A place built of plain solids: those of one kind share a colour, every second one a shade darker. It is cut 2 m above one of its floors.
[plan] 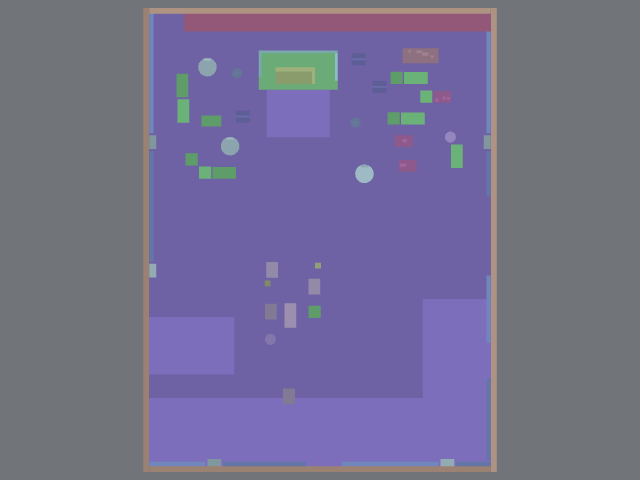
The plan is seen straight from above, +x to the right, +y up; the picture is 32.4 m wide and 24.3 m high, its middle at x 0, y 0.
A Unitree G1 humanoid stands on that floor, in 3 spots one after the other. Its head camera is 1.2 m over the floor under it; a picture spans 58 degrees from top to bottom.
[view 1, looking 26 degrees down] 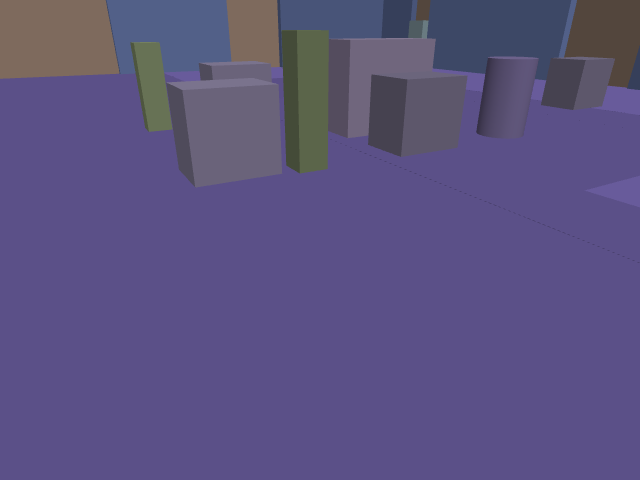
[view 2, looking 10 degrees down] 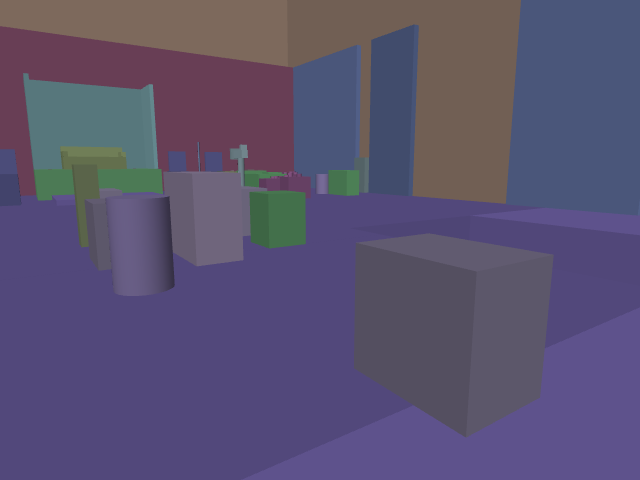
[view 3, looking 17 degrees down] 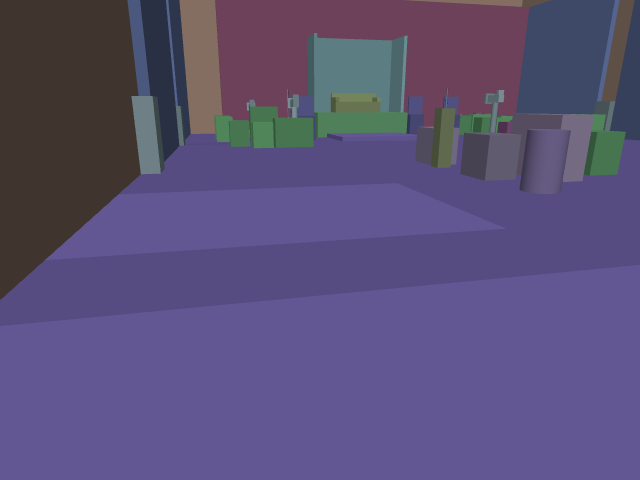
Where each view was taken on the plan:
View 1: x -6.25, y -0.35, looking -29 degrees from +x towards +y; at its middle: floor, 2.74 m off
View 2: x -3.38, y -9.40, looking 56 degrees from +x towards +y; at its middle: floor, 6.91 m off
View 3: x -7.20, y -10.59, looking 77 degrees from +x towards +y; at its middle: floor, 4.11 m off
